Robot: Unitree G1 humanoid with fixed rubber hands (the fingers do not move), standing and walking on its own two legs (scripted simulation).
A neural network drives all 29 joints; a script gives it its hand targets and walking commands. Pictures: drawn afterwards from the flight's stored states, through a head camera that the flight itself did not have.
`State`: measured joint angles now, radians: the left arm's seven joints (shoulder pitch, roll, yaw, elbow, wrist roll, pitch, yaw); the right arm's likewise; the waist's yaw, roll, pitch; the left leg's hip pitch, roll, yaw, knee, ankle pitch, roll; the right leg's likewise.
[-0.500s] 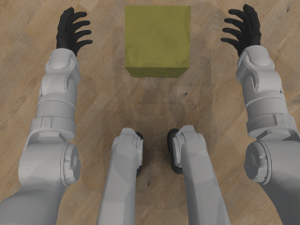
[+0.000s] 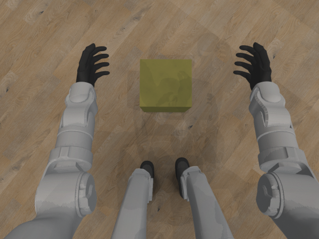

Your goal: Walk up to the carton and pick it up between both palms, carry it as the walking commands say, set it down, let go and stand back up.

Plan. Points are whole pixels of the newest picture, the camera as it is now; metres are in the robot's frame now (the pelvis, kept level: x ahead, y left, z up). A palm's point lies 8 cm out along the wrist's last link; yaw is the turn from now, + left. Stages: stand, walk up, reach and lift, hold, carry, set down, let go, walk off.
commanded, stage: set down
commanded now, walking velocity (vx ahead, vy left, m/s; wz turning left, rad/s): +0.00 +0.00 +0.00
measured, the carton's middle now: (165, 88) +0.54 -0.01 -0.55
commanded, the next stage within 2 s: let go in 0.04 s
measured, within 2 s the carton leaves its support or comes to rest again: neither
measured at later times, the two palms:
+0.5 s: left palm (57, 126) +0.36 +0.21 -0.03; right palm (302, 126) +0.35 -0.23 -0.01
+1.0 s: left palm (20, 204) +0.24 +0.23 +0.04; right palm out of the picture +0.24 -0.23 +0.05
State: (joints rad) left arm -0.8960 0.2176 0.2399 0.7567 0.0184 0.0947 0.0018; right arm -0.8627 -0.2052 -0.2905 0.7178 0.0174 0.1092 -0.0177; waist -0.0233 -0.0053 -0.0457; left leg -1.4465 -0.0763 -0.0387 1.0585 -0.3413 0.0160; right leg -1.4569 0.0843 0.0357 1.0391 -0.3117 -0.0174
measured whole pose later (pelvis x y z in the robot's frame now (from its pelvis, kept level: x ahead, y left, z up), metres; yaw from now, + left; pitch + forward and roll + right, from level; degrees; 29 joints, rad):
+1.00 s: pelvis +0.07 +0.00 +0.11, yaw +0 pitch -3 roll +0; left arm 0.21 0.21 0.01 0.43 -0.01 0.09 -0.07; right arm 0.23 -0.20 -0.04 0.43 -0.01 0.09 0.06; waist 0.00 -0.01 0.08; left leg -0.12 -0.07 -0.06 0.45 -0.28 0.04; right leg -0.14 0.07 0.08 0.45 -0.27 -0.03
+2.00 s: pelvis +0.12 +0.00 +0.10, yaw -5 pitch +1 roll +0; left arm 0.39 0.20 0.01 0.96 0.02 -0.01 0.06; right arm 0.37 -0.25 0.01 0.91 -0.01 -0.01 -0.06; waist -0.02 0.02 -0.10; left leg -0.13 -0.03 0.01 0.49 -0.39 0.04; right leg -0.18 0.10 0.14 0.52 -0.35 -0.05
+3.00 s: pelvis +0.11 +0.03 +0.11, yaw -6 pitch +0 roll +0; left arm 0.33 0.11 -0.05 1.21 0.00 0.00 0.06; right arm 0.37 -0.15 0.07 1.16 -0.01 -0.01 -0.07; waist -0.01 0.00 -0.02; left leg -0.11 -0.07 0.04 0.43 -0.33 0.08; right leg -0.17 0.07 0.17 0.49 -0.31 -0.01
